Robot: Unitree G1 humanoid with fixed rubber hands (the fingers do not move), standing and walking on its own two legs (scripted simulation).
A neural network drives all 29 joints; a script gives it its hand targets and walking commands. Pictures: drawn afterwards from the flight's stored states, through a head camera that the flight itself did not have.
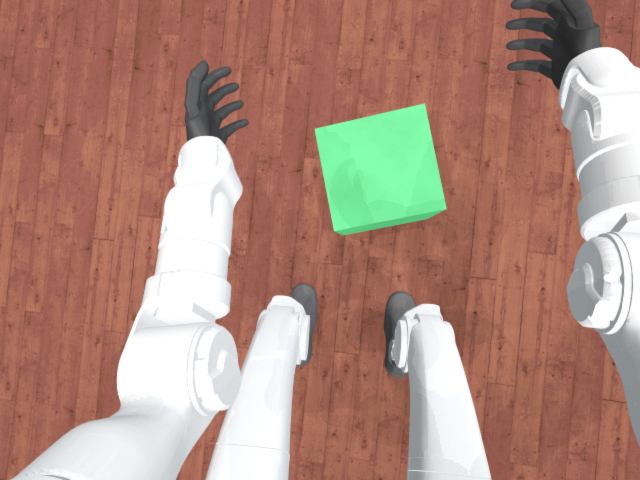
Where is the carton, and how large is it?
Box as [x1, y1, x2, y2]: [315, 104, 446, 234]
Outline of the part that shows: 424,104 315,129 333,228 335,231 341,234 347,234 424,219 446,208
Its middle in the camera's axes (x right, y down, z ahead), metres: +0.13 -0.13 +0.85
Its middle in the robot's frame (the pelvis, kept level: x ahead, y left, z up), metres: +0.49 -0.02 -0.52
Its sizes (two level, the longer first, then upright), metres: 0.210 0.200 0.250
